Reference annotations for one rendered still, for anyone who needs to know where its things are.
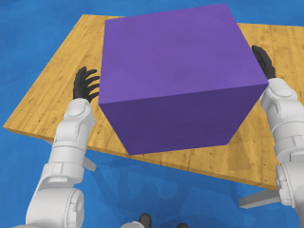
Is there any right robot hand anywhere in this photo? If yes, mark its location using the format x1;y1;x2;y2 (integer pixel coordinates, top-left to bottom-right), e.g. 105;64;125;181
251;45;276;80

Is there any robot left foot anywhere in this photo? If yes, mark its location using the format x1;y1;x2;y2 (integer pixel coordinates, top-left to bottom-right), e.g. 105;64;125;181
138;213;152;228

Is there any table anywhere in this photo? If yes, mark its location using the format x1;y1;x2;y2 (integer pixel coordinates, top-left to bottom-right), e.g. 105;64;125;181
3;14;304;209

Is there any carton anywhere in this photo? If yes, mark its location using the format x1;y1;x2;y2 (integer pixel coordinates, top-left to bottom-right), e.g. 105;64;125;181
98;3;269;156

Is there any left robot hand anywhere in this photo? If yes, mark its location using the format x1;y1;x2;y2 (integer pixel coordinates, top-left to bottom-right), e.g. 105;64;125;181
72;66;101;103

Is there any robot right forearm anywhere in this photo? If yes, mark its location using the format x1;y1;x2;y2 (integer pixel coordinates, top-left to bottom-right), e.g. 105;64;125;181
259;78;304;163

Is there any robot left forearm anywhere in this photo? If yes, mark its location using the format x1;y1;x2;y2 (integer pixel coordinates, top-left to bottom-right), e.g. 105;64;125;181
26;98;96;225

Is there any left robot upper arm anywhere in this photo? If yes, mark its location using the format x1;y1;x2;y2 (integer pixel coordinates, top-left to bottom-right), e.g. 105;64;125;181
12;187;85;228

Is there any right robot upper arm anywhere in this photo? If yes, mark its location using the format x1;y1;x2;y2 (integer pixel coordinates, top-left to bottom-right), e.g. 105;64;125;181
275;161;304;228

